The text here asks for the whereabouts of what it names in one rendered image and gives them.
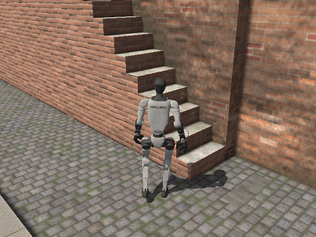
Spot stairs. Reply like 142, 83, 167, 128
0, 0, 225, 181

